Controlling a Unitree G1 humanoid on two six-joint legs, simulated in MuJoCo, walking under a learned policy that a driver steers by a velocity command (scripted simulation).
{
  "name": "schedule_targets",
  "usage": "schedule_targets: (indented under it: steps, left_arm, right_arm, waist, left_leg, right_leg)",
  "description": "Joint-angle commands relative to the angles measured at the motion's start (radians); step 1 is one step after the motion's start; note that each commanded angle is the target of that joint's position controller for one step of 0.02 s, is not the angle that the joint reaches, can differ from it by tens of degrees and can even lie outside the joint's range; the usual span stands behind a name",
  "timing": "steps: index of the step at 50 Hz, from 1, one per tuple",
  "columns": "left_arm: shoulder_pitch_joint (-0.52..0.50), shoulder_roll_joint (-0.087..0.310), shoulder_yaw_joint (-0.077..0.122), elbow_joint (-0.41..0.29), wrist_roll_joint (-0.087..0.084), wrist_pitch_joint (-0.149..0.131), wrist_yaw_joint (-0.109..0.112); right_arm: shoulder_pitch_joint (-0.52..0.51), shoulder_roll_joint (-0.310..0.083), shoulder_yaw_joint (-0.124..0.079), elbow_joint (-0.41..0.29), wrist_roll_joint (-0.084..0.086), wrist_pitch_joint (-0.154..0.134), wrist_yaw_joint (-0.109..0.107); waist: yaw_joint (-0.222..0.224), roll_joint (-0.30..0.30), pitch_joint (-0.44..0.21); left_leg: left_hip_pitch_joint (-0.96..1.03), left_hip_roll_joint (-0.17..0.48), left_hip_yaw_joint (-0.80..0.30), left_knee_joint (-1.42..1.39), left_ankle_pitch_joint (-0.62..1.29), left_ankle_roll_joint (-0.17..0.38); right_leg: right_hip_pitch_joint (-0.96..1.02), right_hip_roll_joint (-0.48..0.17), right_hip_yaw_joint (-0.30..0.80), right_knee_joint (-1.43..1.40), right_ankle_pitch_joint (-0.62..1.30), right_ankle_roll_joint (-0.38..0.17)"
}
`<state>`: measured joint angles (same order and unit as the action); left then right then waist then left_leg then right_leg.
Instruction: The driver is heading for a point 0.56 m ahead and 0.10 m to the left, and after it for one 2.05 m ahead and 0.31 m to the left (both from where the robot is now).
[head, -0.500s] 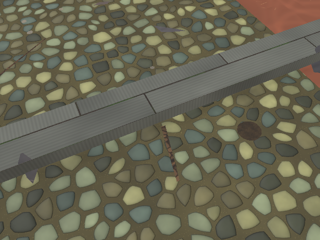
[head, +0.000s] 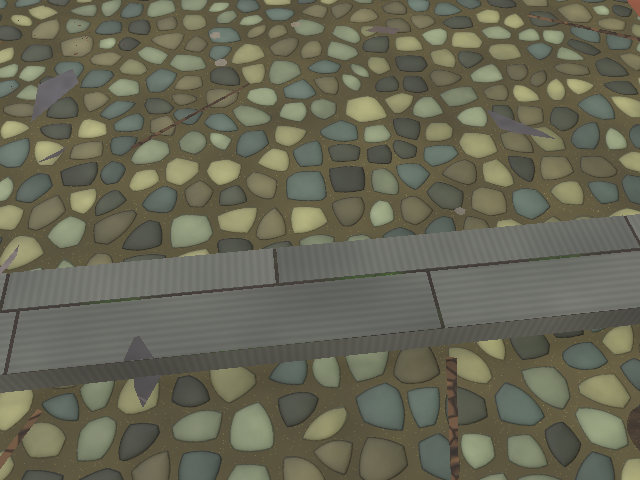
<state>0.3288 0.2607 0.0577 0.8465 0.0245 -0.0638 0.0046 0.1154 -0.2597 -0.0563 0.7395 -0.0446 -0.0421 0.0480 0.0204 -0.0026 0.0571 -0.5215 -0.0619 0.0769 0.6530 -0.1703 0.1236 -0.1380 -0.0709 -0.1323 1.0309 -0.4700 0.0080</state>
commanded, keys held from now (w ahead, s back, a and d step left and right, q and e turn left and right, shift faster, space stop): w+q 0.64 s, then q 0.20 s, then e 0.16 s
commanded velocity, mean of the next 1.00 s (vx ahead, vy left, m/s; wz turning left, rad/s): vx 0.41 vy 0.00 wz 0.53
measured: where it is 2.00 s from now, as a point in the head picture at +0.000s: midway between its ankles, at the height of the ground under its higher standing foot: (321, 460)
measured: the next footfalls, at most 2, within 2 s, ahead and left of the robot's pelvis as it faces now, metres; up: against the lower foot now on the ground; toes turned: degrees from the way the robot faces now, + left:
right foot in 0.44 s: +0.43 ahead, -0.10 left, +0.00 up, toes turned +17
left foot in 0.90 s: +0.53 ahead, +0.17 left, +0.00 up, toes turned +33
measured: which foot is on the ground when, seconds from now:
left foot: down 0.00-0.44, up 0.46-0.88, down 0.90-1.00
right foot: up 0.00-0.42, down 0.44-0.90, up 0.92-1.00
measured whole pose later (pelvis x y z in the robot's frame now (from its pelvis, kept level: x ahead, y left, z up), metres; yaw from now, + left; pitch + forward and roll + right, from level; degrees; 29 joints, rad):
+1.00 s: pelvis +0.46 +0.06 +0.01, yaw +31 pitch +0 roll +0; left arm 0.30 0.24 0.02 0.82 0.00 0.01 0.02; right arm 0.11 -0.21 -0.01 0.72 -0.03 -0.02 0.01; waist 0.05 -0.03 0.08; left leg -0.41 -0.06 0.08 0.58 -0.18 0.11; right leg -0.32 -0.04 -0.05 1.12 -0.53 0.01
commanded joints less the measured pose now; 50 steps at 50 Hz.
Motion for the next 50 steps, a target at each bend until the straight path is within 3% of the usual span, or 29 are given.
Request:
schedule_targets:
  steps: [1, 2, 3, 4, 8, 12, 16, 18, 20, 21, 22, 23, 24, 25, 26, 27, 28, 30, 33, 35, 39, 43, 44, 45, 46, 47, 48, 49, 50]
  left_arm:
    - [-0.093, 0.102, 0.003, -0.155, -0.008, -0.04, -0.015]
    - [-0.085, 0.098, 0.0, -0.143, -0.001, -0.043, -0.012]
    - [-0.082, 0.104, 0.001, -0.146, 0.017, -0.03, -0.01]
    - [-0.044, 0.102, -0.001, -0.133, 0.029, -0.009, -0.011]
    - [-0.062, 0.074, -0.012, -0.146, 0.031, 0.027, -0.02]
    - [-0.219, 0.071, -0.019, -0.192, 0.023, 0.024, -0.024]
    - [-0.32, 0.075, -0.024, -0.227, 0.009, 0.009, -0.031]
    - [-0.317, 0.09, -0.022, -0.234, 0.005, 0.001, -0.029]
    - [-0.236, 0.117, -0.012, -0.217, 0.005, -0.009, -0.021]
    - [-0.147, 0.13, -0.004, -0.191, 0.007, -0.018, -0.011]
    - [-0.043, 0.171, 0.01, -0.168, 0.021, -0.033, 0.002]
    - [0.096, 0.261, 0.029, -0.169, 0.046, -0.035, 0.02]
    - [0.074, 0.328, 0.048, -0.16, 0.041, -0.018, 0.016]
    - [0.014, 0.224, 0.031, -0.169, 0.028, -0.006, 0.01]
    - [-0.037, 0.144, 0.012, -0.179, 0.019, -0.005, 0.006]
    - [-0.068, 0.113, 0.002, -0.176, 0.018, -0.005, 0.004]
    - [-0.063, 0.103, -0.003, -0.165, 0.015, -0.01, 0.007]
    - [-0.037, 0.109, 0.0, -0.145, 0.008, -0.027, 0.002]
    - [-0.013, 0.116, 0.005, -0.123, -0.001, -0.043, -0.004]
    - [-0.009, 0.119, 0.007, -0.11, -0.004, -0.039, 0.0]
    - [-0.028, 0.133, 0.012, -0.099, -0.009, -0.023, 0.004]
    - [0.001, 0.167, 0.024, -0.088, -0.021, 0.0, 0.017]
    - [-0.009, 0.167, 0.022, -0.089, -0.023, 0.009, 0.018]
    - [-0.006, 0.153, 0.015, -0.089, -0.033, 0.011, 0.013]
    - [0.05, 0.026, -0.018, -0.117, -0.024, 0.017, 0.005]
    - [0.17, 0.016, -0.032, -0.095, -0.049, 0.05, 0.012]
    - [0.117, 0.064, -0.023, -0.065, -0.036, 0.074, 0.016]
    - [0.047, 0.057, -0.027, -0.078, -0.026, 0.081, 0.012]
    - [0.013, 0.062, -0.024, -0.067, -0.01, 0.084, 0.012]
  right_arm:
    - [0.27, -0.244, -0.083, 0.015, 0.032, 0.016, -0.027]
    - [0.228, -0.179, -0.064, 0.017, 0.032, 0.015, -0.029]
    - [0.194, -0.144, -0.052, 0.017, 0.039, 0.011, -0.032]
    - [0.17, -0.126, -0.044, 0.008, 0.041, 0.007, -0.031]
    - [0.203, -0.168, -0.053, 0.017, 0.037, -0.016, -0.025]
    - [0.262, -0.171, -0.055, 0.029, 0.039, -0.012, -0.026]
    - [0.311, -0.186, -0.06, 0.034, 0.03, -0.009, -0.032]
    - [0.301, -0.195, -0.063, 0.025, 0.024, -0.011, -0.038]
    - [0.252, -0.209, -0.065, 0.009, 0.02, -0.013, -0.042]
    - [0.226, -0.212, -0.064, 0.003, 0.025, -0.015, -0.041]
    - [0.227, -0.179, -0.054, 0.002, 0.033, -0.024, -0.035]
    - [0.235, -0.098, -0.03, -0.037, 0.058, -0.031, -0.033]
    - [0.316, -0.082, -0.023, -0.067, 0.055, -0.025, -0.035]
    - [0.311, -0.145, -0.029, -0.019, 0.027, -0.003, -0.043]
    - [0.255, -0.145, -0.03, -0.012, 0.019, 0.003, -0.033]
    - [0.226, -0.127, -0.027, -0.015, 0.018, 0.008, -0.023]
    - [0.203, -0.121, -0.027, -0.02, 0.007, 0.017, -0.013]
    - [0.195, -0.107, -0.023, -0.022, 0.004, 0.031, 0.003]
    - [0.123, -0.092, -0.017, -0.05, 0.003, 0.04, 0.013]
    - [0.068, -0.076, -0.01, -0.073, 0.002, 0.04, 0.015]
    - [-0.006, -0.031, 0.014, -0.096, 0.01, 0.039, 0.028]
    - [0.064, -0.068, -0.001, -0.091, -0.01, 0.041, 0.013]
    - [0.161, -0.073, -0.008, -0.061, -0.018, 0.029, 0.006]
    - [0.239, -0.094, -0.017, -0.036, -0.029, 0.013, -0.008]
    - [0.249, -0.168, -0.025, -0.042, -0.028, -0.002, -0.022]
    - [0.271, -0.189, -0.023, -0.06, 0.02, 0.001, -0.039]
    - [0.229, -0.116, -0.01, -0.06, 0.042, 0.015, -0.054]
    - [0.143, -0.056, 0.02, -0.053, 0.04, 0.018, -0.065]
    - [0.085, -0.011, 0.04, -0.049, 0.027, 0.019, -0.073]
  waist:
    - [-0.118, 0.032, -0.243]
    - [-0.072, -0.018, -0.146]
    - [-0.037, -0.01, -0.101]
    - [-0.011, 0.009, -0.105]
    - [-0.003, 0.035, -0.081]
    - [-0.063, 0.072, -0.028]
    - [-0.106, 0.077, -0.029]
    - [-0.094, 0.087, -0.036]
    - [-0.044, 0.094, -0.051]
    - [0.007, 0.073, -0.078]
    - [0.057, 0.006, -0.146]
    - [0.108, -0.147, -0.291]
    - [0.034, -0.359, -0.306]
    - [0.007, -0.169, -0.192]
    - [0.009, -0.062, -0.104]
    - [-0.003, -0.055, -0.062]
    - [-0.006, -0.091, -0.044]
    - [-0.012, -0.122, -0.053]
    - [-0.016, -0.097, -0.048]
    - [-0.016, -0.093, -0.027]
    - [-0.007, -0.133, -0.04]
    - [-0.025, -0.128, -0.108]
    - [-0.071, -0.094, -0.151]
    - [-0.121, -0.031, -0.198]
    - [-0.079, 0.181, -0.272]
    - [-0.063, 0.166, -0.482]
    - [-0.08, 0.052, -0.435]
    - [-0.045, 0.075, -0.248]
    - [-0.019, 0.055, -0.142]
  left_leg:
    - [0.701, 0.361, -0.613, -0.33, 0.098, 0.244]
    - [0.556, 0.307, -0.523, -0.349, 0.168, 0.195]
    - [0.455, 0.261, -0.457, -0.367, 0.227, 0.171]
    - [0.39, 0.235, -0.411, -0.387, 0.258, 0.161]
    - [0.304, 0.182, -0.351, -0.437, 0.258, 0.167]
    - [0.338, 0.155, -0.364, -0.457, 0.139, 0.132]
    - [0.41, 0.163, -0.398, -0.393, 0.205, 0.112]
    - [0.415, 0.176, -0.429, -0.343, 0.265, 0.088]
    - [0.375, 0.18, -0.468, -0.28, 0.296, 0.051]
    - [0.345, 0.149, -0.463, -0.192, 0.333, 0.029]
    - [0.294, 0.079, -0.41, -0.01, 0.311, 0.001]
    - [0.148, -0.004, -0.289, 0.276, 0.069, -0.035]
    - [-0.087, -0.098, -0.191, 0.43, -0.408, -0.045]
    - [-0.139, 0.008, -0.202, 0.528, -0.339, -0.036]
    - [-0.122, 0.037, -0.194, 0.52, -0.248, -0.041]
    - [-0.098, 0.066, -0.18, 0.488, -0.195, -0.053]
    - [-0.09, 0.085, -0.167, 0.472, -0.171, -0.065]
    - [-0.082, 0.089, -0.145, 0.489, -0.122, -0.079]
    - [-0.147, 0.096, -0.131, 0.472, -0.06, -0.097]
    - [-0.158, 0.093, -0.099, 0.382, -0.032, -0.117]
    - [0.007, 0.072, -0.011, 0.109, 0.08, -0.108]
    - [0.176, 0.002, 0.03, -0.008, -0.027, -0.05]
    - [0.296, -0.021, 0.015, -0.098, 0.024, -0.031]
    - [0.452, 0.009, -0.031, -0.238, 0.249, -0.011]
    - [0.688, 0.328, -0.333, -0.17, 0.871, 0.054]
    - [0.746, 0.543, -0.529, -0.151, 1.143, 0.234]
    - [0.61, 0.481, -0.45, -0.223, 0.842, 0.243]
    - [0.439, 0.427, -0.374, -0.296, 0.629, 0.206]
    - [0.338, 0.374, -0.317, -0.338, 0.507, 0.148]
  right_leg:
    - [-0.608, 0.015, 0.189, 0.397, 0.101, -0.019]
    - [-0.555, -0.023, 0.181, 0.279, 0.141, -0.023]
    - [-0.498, -0.041, 0.184, 0.215, 0.138, -0.014]
    - [-0.43, -0.046, 0.183, 0.174, 0.14, -0.004]
    - [-0.416, -0.038, 0.146, 0.012, 0.191, 0.029]
    - [-0.475, -0.025, 0.146, -0.216, 0.361, 0.05]
    - [-0.453, 0.021, 0.144, -0.373, 0.411, 0.049]
    - [-0.381, 0.041, 0.156, -0.435, 0.381, 0.037]
    - [-0.227, 0.067, 0.156, -0.493, 0.321, 0.016]
    - [-0.1, 0.084, 0.145, -0.553, 0.318, 0.0]
    - [0.066, 0.023, 0.199, -0.605, 0.296, -0.03]
    - [0.29, -0.231, 0.47, -0.674, 0.067, -0.091]
    - [0.356, -0.382, 0.865, -0.799, 0.006, -0.177]
    - [0.253, -0.359, 0.811, -0.778, -0.109, -0.181]
    - [0.146, -0.304, 0.662, -0.792, -0.057, -0.161]
    - [0.082, -0.253, 0.523, -0.814, 0.083, -0.139]
    - [0.052, -0.219, 0.424, -0.823, 0.209, -0.129]
    - [0.044, -0.187, 0.305, -0.826, 0.411, -0.128]
    - [0.073, -0.194, 0.195, -0.827, 0.637, -0.147]
    - [0.074, -0.187, 0.107, -0.799, 0.863, -0.152]
    - [0.031, -0.14, -0.039, -0.738, 0.944, -0.116]
    - [0.065, -0.167, -0.046, -0.506, 1.136, -0.101]
    - [0.032, -0.154, -0.048, -0.358, 1.094, -0.09]
    - [-0.062, -0.108, -0.063, -0.172, 0.854, -0.054]
    - [-0.319, -0.006, -0.07, 0.131, -0.085, -0.014]
    - [-0.31, 0.047, 0.117, 0.279, -0.173, -0.003]
    - [-0.275, 0.022, 0.179, 0.278, -0.097, 0.008]
    - [-0.281, 0.01, 0.179, 0.223, -0.08, 0.012]
    - [-0.267, 0.003, 0.18, 0.147, -0.059, 0.015]
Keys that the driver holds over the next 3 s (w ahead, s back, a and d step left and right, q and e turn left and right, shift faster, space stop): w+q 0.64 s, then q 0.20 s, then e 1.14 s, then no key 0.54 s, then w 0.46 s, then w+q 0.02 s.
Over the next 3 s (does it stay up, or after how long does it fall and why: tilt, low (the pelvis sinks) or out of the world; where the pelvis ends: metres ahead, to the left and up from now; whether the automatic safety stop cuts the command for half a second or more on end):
stays up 0.57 -0.01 0.03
